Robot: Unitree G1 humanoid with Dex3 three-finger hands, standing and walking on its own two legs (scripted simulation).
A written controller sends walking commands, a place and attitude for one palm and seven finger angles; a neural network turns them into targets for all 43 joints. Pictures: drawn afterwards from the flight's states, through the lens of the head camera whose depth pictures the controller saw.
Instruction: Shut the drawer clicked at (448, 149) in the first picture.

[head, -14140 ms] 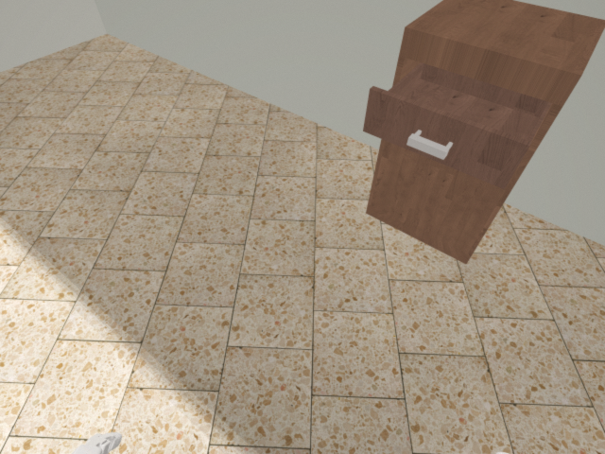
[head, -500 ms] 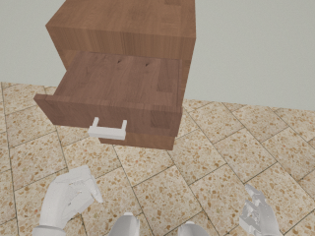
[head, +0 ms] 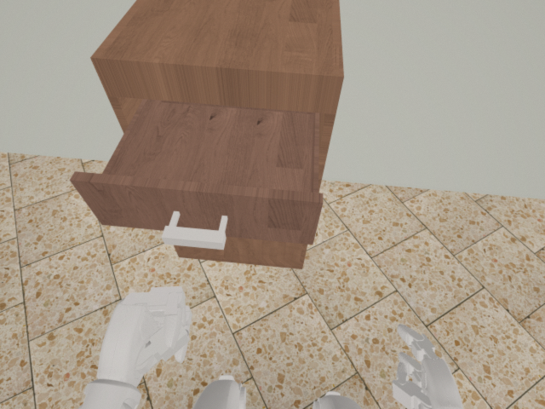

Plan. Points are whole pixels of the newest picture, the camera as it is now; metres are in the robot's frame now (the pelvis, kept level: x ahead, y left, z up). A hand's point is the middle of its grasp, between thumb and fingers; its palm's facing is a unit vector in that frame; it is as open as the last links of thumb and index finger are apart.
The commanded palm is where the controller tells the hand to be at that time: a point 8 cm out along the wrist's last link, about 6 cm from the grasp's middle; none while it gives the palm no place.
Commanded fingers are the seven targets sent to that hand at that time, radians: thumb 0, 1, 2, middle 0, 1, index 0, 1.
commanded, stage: raise the hand and make a fist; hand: left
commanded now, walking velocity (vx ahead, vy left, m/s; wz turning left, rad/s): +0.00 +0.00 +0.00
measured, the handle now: (197, 228) +0.42 +0.16 -0.04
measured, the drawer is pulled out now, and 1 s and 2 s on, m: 0.23 0.23 0.23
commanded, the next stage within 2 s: bring the fist close to the handle in 0.30 s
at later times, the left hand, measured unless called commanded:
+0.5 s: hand (188, 334) +0.21 +0.12 +0.06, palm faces -0.06 -1.00 -0.04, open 3.3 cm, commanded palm +0.20 +0.18 +0.06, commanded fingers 0.00 0.90 0.90 -1.40 -1.60 -1.40 -1.60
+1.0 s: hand (200, 315) +0.25 +0.12 +0.00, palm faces -0.09 -1.00 -0.03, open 3.3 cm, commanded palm +0.24 +0.18 +0.01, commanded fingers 0.00 0.90 0.90 -1.40 -1.60 -1.40 -1.60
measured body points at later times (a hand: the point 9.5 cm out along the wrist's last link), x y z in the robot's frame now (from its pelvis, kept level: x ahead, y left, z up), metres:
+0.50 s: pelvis +0.01 -0.02 +0.00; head +0.06 -0.02 +0.45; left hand +0.21 +0.17 +0.06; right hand +0.19 -0.25 -0.07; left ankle +0.03 +0.10 -0.66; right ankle +0.00 -0.12 -0.66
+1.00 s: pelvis +0.00 -0.02 -0.03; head +0.09 -0.01 +0.41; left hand +0.25 +0.17 +0.01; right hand +0.17 -0.26 -0.12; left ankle +0.03 +0.10 -0.66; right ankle +0.00 -0.12 -0.66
